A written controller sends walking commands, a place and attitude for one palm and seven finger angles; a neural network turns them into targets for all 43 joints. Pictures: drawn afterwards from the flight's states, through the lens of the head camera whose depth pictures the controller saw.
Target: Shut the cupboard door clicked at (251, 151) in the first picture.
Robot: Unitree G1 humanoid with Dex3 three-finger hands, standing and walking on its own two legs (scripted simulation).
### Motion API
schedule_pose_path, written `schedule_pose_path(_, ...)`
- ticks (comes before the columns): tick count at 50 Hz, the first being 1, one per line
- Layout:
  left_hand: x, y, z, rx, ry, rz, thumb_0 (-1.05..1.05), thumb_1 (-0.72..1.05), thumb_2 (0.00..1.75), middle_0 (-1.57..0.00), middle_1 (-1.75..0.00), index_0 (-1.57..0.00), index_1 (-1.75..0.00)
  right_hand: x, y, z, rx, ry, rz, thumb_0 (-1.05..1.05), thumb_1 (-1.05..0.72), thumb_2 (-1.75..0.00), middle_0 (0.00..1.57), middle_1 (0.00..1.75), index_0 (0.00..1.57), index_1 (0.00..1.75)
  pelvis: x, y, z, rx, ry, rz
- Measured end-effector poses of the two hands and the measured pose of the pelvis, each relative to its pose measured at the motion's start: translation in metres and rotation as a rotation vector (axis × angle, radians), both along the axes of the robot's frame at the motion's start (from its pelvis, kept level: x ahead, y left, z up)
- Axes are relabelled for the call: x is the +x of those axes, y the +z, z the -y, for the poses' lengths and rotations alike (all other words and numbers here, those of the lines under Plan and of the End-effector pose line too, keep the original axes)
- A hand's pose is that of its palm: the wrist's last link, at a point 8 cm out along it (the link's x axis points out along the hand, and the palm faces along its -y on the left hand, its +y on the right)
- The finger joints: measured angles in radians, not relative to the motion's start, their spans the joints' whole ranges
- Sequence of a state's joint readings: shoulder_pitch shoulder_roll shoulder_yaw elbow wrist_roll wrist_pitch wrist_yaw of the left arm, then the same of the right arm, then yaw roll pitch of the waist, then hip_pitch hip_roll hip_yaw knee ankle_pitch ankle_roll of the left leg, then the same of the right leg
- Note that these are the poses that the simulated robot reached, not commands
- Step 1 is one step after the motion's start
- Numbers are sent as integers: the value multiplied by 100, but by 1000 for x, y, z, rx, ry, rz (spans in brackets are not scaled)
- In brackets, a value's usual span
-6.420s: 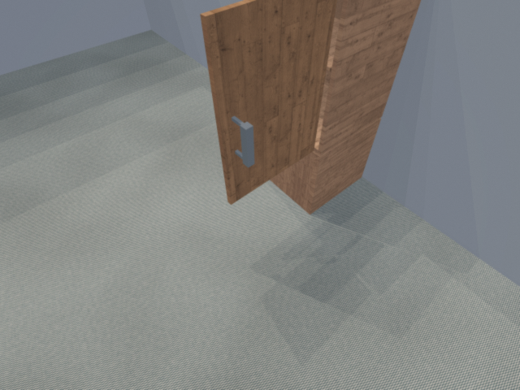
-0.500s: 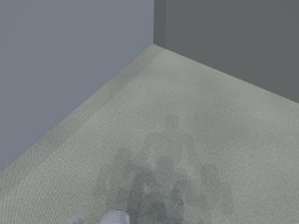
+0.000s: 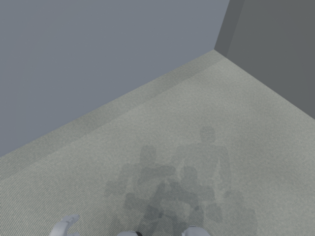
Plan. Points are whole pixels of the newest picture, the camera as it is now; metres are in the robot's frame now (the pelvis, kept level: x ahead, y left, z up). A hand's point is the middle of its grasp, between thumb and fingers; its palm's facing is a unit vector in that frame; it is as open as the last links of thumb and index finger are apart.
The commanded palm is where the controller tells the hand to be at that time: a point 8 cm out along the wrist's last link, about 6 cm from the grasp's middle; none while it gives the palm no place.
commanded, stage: walk to a spot facing it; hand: left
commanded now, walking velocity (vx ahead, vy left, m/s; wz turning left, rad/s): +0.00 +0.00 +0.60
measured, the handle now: out of the picture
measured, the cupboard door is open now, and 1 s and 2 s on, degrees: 92 92 92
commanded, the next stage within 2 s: none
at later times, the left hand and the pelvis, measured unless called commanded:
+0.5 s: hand out of the picture -0.02 +0.17 -0.18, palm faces +0.35 -0.91 -0.24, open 7.3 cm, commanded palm none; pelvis +0.01 -0.03 -0.01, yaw +20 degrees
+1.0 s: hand out of the picture +0.02 +0.21 -0.16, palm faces +0.54 -0.80 -0.24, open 7.3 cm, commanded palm none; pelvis +0.02 -0.04 +0.00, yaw +36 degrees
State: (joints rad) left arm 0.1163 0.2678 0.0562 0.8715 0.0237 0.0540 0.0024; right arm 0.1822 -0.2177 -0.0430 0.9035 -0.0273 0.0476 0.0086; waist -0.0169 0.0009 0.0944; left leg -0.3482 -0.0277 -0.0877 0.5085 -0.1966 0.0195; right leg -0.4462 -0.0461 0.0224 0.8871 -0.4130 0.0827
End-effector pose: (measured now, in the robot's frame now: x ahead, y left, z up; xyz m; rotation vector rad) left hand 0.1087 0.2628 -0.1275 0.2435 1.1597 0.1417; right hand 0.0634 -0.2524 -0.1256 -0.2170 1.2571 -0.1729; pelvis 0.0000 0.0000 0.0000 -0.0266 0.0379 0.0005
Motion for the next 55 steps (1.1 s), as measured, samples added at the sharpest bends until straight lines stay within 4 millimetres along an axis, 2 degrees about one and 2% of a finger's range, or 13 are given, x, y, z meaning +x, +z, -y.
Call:
schedule_pose_path(4, 3, 4, 24, 14, 23, 48, 0, 91, 90, -20, -30, -20, -30, -4, -17, 21, 25, 7, -37, 0, -91, -90, 21, 30, 20, 30, 1, -7, 23, 21, 53, -5)
schedule_pose_path(7, -8, 7, 40, 31, 47, 59, 0, 91, 90, -20, -30, -20, -30, 1, -27, 38, 34, 20, -56, 0, -91, -90, 21, 30, 20, 30, 1, -10, 35, 33, 91, 4)
schedule_pose_path(11, -31, 13, 57, 15, 112, 25, 0, 91, 90, -21, -30, -21, -30, 17, -22, 50, 34, 66, -73, 1, -91, -90, 20, 30, 20, 30, 6, -2, 44, 47, 157, 12)
schedule_pose_path(15, -55, 11, 69, -15, 188, 3, 0, 91, 90, -21, -30, -21, -30, 41, -13, 51, 27, 134, -74, 1, -91, -90, 20, 30, 19, 30, 10, 4, 50, 67, 214, 13)
schedule_pose_path(20, -98, 2, 65, -28, 300, -39, 0, 92, 90, -21, -30, -21, -30, 88, -6, 32, 13, 257, -32, 1, -91, -90, 20, 30, 19, 30, 11, 2, 48, 66, 283, 16)
schedule_pose_path(26, -160, -25, 41, -47, 428, -122, 0, 91, 90, -21, -30, -21, -30, 151, 1, -20, -8, 417, 105, 1, -91, -90, 20, 30, 19, 30, 9, -13, 28, 40, 364, 17)
schedule_pose_path(28, -175, -34, 31, -51, 465, -152, 0, 91, 90, -21, -30, -21, -30, 163, 4, -36, -14, 460, 156, 0, -91, -90, 20, 30, 19, 30, 6, -18, 23, 41, 389, 16)
schedule_pose_path(30, -182, -34, 23, -47, 491, -168, 0, 91, 90, -21, -30, -21, -30, 167, 10, -47, -20, 493, 176, 0, -91, -90, 20, 30, 19, 30, 4, -16, 19, 32, 405, 19)
schedule_pose_path(36, -171, -18, 5, -43, 533, -86, 0, 91, 90, -20, -30, -20, -30, 157, 21, -60, -43, 546, 128, 0, -91, -90, 20, 30, 20, 30, 2, -1, 13, 0, 473, 17)
schedule_pose_path(42, -153, -6, 2, -32, 561, -8, 0, 91, 90, -20, -30, -20, -30, 141, 18, -56, -38, 565, 41, 0, -91, -90, 21, 30, 20, 30, 8, 5, 17, -14, 540, 8)
schedule_pose_path(49, -126, 2, 16, -10, 590, 44, 0, 91, 90, -20, -30, -20, -30, 134, 3, -29, -34, 569, -55, 0, -91, -90, 21, 30, 20, 30, 22, 3, 34, -4, 622, -5)
schedule_pose_path(52, -116, 7, 27, 13, 609, 70, 0, 91, 90, -20, -30, -20, -30, 140, -8, -15, -27, 577, -89, 0, -91, -90, 21, 30, 20, 30, 31, -1, 47, 9, 659, -12)
schedule_pose_path(55, -117, 8, 42, 49, 635, 85, 0, 91, 90, -20, -30, -20, -30, 154, -22, -5, -13, 587, -104, 0, -91, -90, 21, 30, 20, 30, 39, -8, 58, 32, 688, -14)
